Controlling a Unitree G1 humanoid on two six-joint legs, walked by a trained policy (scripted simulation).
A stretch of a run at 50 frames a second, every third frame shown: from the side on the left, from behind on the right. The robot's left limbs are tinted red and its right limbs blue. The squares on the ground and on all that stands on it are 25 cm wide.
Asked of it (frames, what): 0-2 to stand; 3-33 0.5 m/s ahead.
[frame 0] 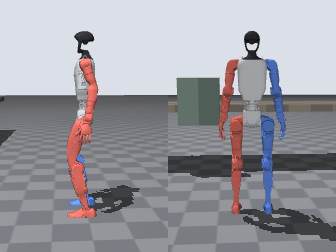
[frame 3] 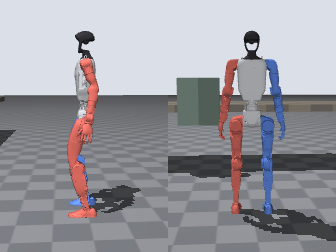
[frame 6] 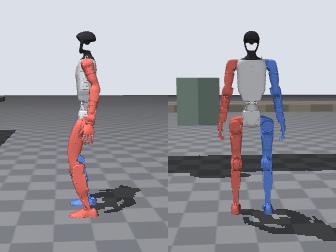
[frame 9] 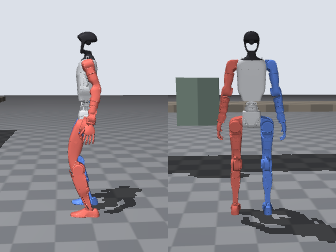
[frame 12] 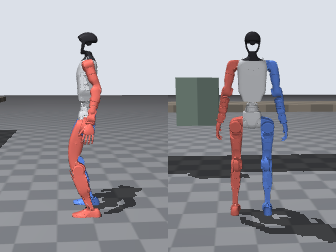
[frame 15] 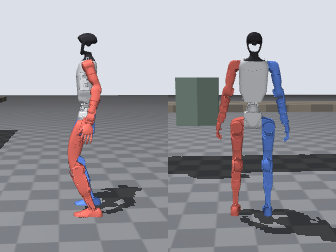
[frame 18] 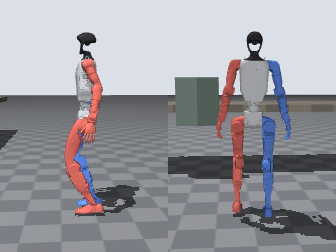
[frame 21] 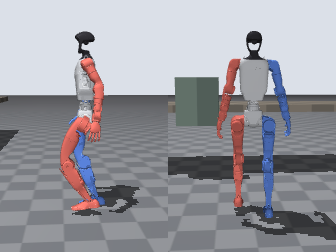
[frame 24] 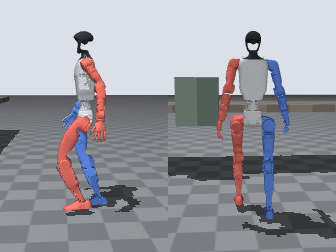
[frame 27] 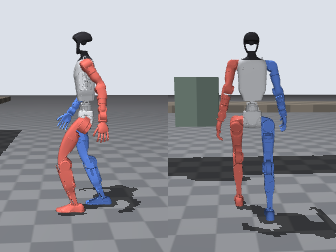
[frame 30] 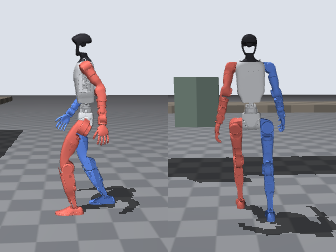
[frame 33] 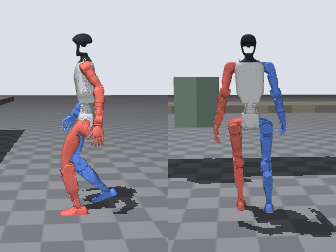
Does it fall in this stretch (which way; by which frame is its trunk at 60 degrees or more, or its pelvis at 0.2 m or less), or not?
no
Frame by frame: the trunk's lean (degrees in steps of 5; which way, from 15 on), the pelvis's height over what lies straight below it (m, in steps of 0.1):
0: 0, 0.8
3: 0, 0.8
6: 0, 0.8
9: 0, 0.8
12: 0, 0.8
15: 0, 0.8
18: 0, 0.8
21: 0, 0.8
24: 0, 0.8
27: 5, 0.8
30: 5, 0.8
33: 5, 0.8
